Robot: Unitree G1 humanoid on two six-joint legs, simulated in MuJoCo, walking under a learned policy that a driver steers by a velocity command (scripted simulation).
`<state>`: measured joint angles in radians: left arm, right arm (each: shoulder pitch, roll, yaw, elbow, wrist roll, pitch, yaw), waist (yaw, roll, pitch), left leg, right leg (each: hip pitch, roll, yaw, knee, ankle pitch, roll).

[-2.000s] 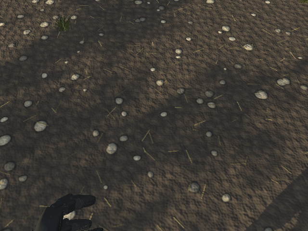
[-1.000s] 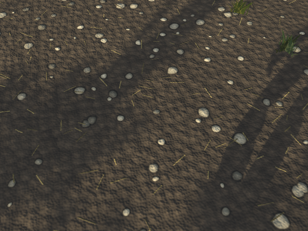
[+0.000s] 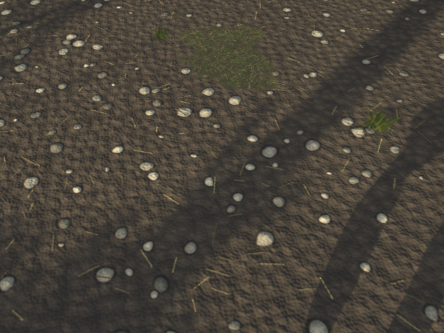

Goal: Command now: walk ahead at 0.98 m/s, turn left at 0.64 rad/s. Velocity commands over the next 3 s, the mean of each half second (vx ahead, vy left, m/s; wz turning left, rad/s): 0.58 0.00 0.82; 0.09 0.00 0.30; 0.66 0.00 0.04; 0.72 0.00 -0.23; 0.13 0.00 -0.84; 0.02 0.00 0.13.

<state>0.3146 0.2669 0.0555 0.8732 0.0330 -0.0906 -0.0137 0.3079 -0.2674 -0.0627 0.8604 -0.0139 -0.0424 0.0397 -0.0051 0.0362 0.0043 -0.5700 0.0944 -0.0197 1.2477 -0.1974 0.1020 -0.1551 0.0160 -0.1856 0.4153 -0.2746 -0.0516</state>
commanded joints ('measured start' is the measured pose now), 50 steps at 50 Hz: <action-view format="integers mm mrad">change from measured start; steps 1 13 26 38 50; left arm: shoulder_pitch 0 -77 -116 -180 -38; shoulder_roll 42 144 71 112 176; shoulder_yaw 6 33 -19 -20 -3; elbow -21 -46 -239 -260 -177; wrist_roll -17 -55 3 -28 -12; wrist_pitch -39 2 100 94 100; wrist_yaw -2 31 52 43 32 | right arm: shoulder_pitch -56 256 17 25 -13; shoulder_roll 0 -173 -177 -157 -116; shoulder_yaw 4 -54 -56 -34 2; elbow -81 1 -140 -157 -103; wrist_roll -7 -7 12 -19 -12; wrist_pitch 25 7 31 68 87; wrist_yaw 22 -29 -52 -60 -26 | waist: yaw -20 -248 2 -47 13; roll -111 27 -54 58 -228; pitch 120 -93 -147 -47 -63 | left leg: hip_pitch -187 660 362 501 232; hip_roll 60 -132 -59 11 -196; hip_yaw -14 50 -277 -412 -25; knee -8 -737 -832 -759 -413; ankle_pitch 118 407 817 729 -285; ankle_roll -9 154 100 90 -124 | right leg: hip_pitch -22 -116 -410 -312 42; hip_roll -247 -74 -117 -30 -183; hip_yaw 129 -70 232 235 450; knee -324 915 666 292 -189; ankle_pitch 75 253 74 -63 -71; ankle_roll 12 76 127 49 -118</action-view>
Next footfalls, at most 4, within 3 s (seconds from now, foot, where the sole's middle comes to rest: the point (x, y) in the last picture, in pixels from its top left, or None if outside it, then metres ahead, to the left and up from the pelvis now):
0.26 left None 0.44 0.06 -0.78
0.82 right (254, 301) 0.60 -0.06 -0.78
1.24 left None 0.47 0.10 -0.78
1.66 right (201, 210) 0.95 0.11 -0.78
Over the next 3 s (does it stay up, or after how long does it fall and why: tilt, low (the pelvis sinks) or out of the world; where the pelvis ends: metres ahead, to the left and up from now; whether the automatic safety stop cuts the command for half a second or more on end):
stays up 1.04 0.27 -0.01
